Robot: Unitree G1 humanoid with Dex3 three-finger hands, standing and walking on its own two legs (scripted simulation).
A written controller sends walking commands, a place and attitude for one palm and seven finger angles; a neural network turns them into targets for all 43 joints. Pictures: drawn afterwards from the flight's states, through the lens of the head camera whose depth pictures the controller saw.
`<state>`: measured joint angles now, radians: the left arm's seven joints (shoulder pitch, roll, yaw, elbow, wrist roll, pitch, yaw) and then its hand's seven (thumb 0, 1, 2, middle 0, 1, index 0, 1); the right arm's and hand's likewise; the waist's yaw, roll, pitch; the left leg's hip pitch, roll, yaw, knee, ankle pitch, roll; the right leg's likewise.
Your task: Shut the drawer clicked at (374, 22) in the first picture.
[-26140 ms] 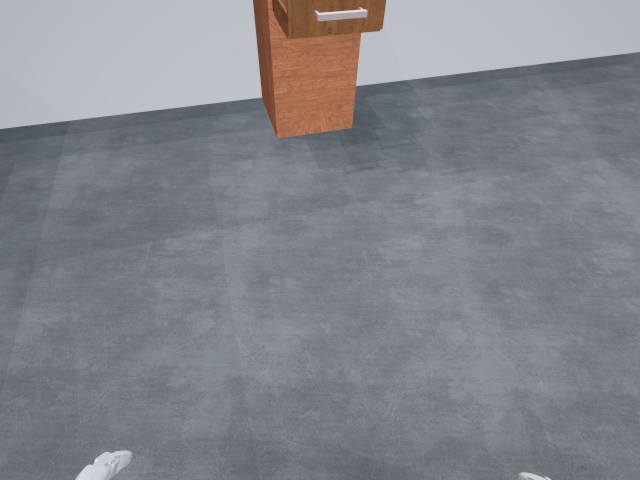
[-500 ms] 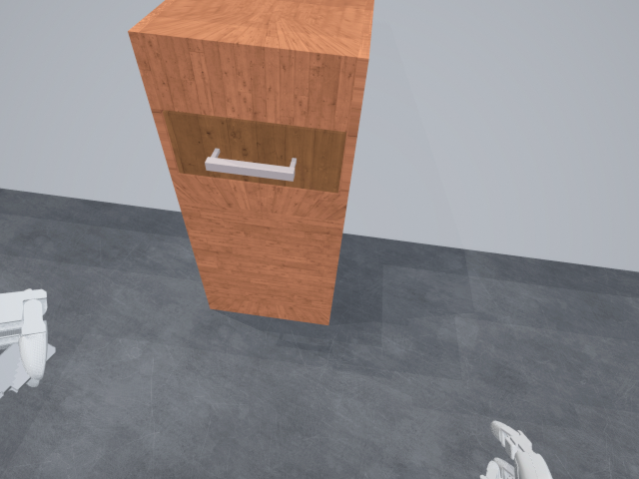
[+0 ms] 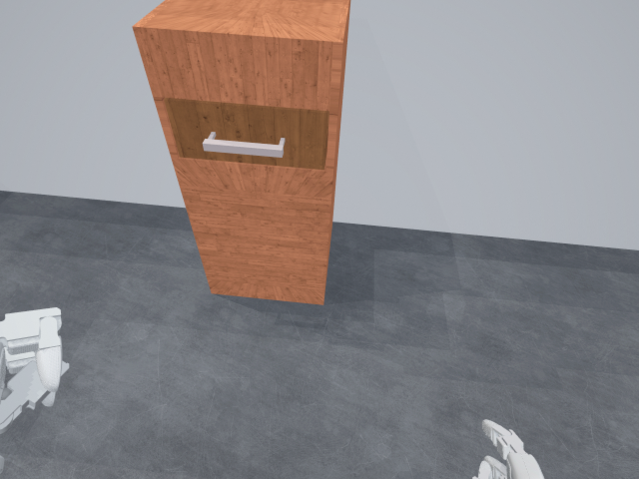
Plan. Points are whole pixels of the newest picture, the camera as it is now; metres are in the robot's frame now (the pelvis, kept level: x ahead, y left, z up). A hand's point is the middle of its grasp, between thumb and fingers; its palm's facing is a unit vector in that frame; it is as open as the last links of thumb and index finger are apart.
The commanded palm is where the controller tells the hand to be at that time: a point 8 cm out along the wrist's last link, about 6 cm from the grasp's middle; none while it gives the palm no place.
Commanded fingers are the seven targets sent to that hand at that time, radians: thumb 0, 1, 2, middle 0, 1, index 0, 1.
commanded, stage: stop stepping back and stand still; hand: left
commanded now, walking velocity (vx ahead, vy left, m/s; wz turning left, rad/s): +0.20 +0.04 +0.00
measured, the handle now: (245, 143) +0.86 +0.22 -0.06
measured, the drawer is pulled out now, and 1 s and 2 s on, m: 0.00 0.00 0.00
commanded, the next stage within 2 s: let the arm hang, fingers relaxed in 0.80 s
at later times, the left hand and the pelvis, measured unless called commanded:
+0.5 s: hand (53, 384) +0.17 +0.24 +0.14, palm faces +0.36 -0.84 -0.40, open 3.3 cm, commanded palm +0.11 +0.29 +0.17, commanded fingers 0.00 0.90 0.90 -1.40 -1.60 -1.40 -1.60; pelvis -0.02 +0.01 -0.01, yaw +1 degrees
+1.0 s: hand (98, 407) +0.20 +0.26 +0.02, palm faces +0.15 -0.87 -0.47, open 3.2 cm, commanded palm none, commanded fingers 0.00 0.90 0.90 -1.16 -1.34 -1.16 -1.34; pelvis -0.01 +0.02 -0.01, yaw +1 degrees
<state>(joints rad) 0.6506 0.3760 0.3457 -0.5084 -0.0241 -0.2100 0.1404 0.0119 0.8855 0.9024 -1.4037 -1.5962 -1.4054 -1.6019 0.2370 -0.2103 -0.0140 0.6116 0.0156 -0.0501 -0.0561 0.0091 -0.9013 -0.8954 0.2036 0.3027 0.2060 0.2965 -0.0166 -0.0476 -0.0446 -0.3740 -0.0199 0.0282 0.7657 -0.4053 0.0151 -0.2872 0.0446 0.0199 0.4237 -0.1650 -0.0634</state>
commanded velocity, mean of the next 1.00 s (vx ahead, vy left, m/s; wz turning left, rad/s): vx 0.04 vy -0.02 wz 0.00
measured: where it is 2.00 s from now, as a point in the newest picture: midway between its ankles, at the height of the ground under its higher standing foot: outside the picture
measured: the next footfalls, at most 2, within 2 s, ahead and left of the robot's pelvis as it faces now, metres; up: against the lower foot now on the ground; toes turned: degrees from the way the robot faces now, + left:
left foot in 0.08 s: +0.03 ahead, +0.12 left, +0.00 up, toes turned +3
